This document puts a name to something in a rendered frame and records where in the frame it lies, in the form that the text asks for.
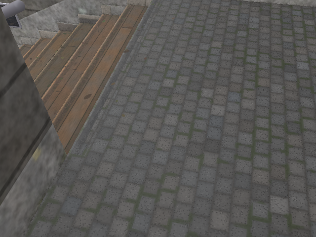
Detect stairs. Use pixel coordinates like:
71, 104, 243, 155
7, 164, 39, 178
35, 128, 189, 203
19, 4, 148, 155

